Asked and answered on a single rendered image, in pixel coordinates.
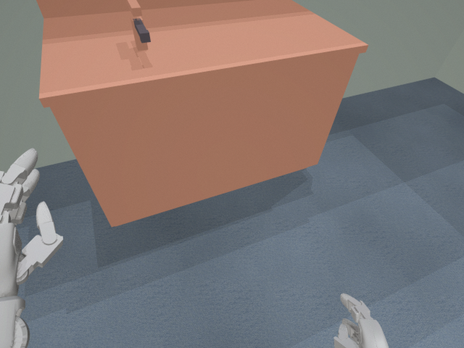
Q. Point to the left robot forearm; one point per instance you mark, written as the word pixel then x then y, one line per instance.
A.
pixel 14 331

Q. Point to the robot left hand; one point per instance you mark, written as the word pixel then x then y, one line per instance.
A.
pixel 15 188

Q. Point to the counter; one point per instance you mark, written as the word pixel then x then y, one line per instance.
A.
pixel 227 94

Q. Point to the robot right hand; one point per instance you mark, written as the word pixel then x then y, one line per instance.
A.
pixel 368 333

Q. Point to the tap lever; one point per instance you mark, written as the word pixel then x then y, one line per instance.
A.
pixel 142 31

